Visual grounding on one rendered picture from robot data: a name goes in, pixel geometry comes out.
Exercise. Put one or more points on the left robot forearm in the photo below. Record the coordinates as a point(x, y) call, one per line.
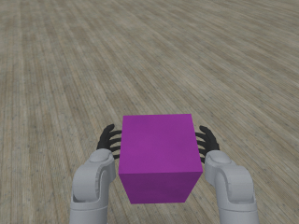
point(90, 188)

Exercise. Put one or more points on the carton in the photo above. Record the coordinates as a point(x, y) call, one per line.
point(159, 158)

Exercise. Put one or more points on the right robot hand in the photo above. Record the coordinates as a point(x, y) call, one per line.
point(209, 144)

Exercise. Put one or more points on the left robot hand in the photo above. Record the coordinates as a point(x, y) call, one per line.
point(105, 143)

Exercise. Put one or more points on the right robot forearm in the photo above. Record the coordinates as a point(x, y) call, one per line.
point(234, 187)

